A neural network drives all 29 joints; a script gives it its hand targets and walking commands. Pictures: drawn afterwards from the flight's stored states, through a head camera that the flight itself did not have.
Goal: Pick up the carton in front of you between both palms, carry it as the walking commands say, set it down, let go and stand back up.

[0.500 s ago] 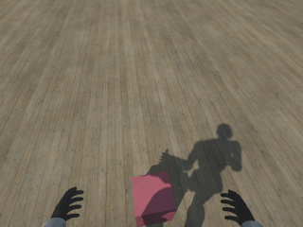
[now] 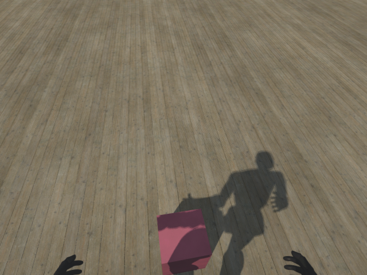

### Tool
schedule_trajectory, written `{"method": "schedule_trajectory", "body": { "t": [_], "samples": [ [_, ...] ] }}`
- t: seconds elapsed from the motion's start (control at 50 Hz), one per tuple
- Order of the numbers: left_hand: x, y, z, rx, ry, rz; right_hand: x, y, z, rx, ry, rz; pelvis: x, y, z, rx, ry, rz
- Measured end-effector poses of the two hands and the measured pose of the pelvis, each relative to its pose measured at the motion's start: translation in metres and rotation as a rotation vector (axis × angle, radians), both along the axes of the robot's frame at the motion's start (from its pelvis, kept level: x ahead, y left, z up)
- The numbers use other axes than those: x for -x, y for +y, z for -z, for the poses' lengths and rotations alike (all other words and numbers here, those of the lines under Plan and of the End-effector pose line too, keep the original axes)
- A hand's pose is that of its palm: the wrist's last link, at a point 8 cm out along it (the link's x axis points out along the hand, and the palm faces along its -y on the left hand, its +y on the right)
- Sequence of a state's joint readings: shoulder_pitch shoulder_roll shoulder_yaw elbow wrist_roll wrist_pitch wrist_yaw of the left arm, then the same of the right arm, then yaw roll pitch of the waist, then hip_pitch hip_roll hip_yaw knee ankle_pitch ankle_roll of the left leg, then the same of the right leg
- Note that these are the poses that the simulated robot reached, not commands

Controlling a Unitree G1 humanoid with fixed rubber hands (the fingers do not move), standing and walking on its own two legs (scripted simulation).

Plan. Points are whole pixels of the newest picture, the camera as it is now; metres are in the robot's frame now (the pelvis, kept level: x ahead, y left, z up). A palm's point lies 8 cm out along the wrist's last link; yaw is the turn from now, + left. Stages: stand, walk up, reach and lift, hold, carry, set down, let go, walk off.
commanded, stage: stand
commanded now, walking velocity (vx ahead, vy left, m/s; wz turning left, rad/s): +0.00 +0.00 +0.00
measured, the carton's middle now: (181, 242) +0.38 -0.02 -0.65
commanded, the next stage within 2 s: none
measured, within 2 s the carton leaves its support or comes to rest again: neither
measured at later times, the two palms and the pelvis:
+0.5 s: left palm out of the picture +0.07 +0.29 -0.11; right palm out of the picture +0.08 -0.28 -0.09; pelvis -0.02 +0.01 +0.00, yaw +0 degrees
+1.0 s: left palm out of the picture +0.05 +0.30 -0.11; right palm out of the picture +0.06 -0.29 -0.09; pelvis -0.03 +0.00 +0.01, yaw +0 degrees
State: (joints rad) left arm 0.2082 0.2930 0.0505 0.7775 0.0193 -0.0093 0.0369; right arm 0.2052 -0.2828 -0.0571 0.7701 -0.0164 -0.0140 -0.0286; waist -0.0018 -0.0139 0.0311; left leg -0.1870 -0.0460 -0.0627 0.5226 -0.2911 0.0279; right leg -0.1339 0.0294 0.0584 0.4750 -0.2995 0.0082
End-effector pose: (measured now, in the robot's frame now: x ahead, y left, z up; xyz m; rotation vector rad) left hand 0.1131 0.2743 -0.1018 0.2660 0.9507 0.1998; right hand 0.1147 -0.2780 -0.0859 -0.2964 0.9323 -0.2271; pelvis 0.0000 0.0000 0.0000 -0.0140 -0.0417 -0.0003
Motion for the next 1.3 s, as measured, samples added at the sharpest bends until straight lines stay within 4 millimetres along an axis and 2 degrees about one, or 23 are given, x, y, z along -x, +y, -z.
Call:
{"method": "schedule_trajectory", "body": {
  "t": [0.68,0.92,1.3],
  "samples": [
    [0.054,0.02,0.007,-0.026,0.133,-0.023,0.043,-0.005,0.007,0.005,0.103,0.031,0.022,0.007,-0.006,-0.006,-0.02,0.004],
    [0.06,0.022,0.005,-0.035,0.148,-0.022,0.051,-0.01,0.009,0.006,0.125,0.037,0.026,0.005,-0.007,-0.008,-0.019,0.005],
    [0.058,0.021,0.003,-0.043,0.156,-0.021,0.054,-0.018,0.009,0.012,0.146,0.04,0.026,0.001,-0.009,-0.009,-0.016,0.005]
  ]
}}
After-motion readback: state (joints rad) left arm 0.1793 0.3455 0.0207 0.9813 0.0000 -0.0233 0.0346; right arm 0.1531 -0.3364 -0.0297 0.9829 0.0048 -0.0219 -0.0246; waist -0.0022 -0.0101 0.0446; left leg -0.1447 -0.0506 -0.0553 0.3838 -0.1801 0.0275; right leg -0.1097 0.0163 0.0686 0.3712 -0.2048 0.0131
